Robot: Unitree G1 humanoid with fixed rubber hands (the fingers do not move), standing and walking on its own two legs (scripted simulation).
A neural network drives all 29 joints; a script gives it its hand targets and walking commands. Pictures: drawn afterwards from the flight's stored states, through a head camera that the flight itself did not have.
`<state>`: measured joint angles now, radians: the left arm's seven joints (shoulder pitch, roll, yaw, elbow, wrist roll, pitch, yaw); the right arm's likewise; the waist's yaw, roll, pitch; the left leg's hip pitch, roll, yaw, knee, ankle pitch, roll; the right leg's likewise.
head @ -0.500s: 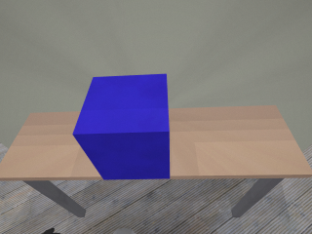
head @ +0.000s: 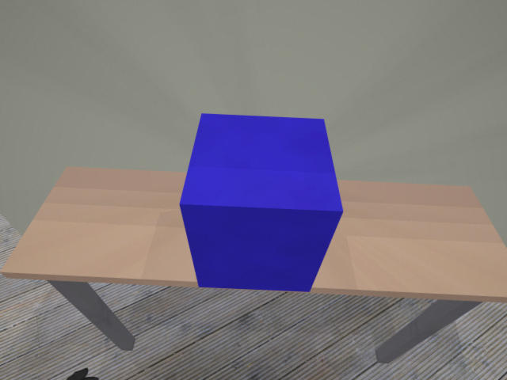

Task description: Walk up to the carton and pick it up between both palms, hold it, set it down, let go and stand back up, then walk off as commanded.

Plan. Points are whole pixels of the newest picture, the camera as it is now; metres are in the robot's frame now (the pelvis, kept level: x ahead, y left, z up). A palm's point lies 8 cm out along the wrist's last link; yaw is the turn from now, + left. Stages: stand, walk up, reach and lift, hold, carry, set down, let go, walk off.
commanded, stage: walk up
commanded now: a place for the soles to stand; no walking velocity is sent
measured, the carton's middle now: (258, 207) +0.40 +0.00 +0.04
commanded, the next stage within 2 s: reach and lift in 1.10 s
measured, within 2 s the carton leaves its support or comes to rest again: neither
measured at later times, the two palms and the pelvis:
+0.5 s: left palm out of the picture +0.12 +0.29 -0.08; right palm out of the picture +0.14 -0.31 -0.08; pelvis +0.02 -0.01 +0.01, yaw +1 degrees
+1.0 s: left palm out of the picture +0.13 +0.29 -0.08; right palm out of the picture +0.13 -0.31 -0.08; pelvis +0.02 -0.01 +0.01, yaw +1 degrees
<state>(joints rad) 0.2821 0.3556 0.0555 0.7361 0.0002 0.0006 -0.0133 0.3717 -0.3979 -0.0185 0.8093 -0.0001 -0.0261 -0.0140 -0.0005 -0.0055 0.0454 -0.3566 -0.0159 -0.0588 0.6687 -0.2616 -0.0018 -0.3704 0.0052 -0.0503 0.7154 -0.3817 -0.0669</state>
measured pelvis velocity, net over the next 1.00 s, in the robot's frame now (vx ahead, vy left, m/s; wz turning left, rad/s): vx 0.02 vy -0.01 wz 0.02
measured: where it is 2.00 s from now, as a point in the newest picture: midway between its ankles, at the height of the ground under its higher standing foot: outside the picture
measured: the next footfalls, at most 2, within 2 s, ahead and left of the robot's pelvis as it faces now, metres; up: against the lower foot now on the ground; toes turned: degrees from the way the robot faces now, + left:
right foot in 0.22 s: +0.06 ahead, -0.12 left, +0.00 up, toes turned -1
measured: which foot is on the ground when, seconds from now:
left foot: down 0.00-1.00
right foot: up 0.00-0.20, down 0.22-1.00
